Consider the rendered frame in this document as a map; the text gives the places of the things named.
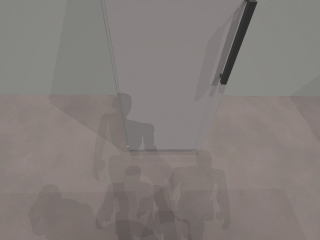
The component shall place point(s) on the fridge door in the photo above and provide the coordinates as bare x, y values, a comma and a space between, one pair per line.
168, 56

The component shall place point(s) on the handle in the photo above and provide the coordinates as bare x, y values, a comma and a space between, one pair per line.
240, 34

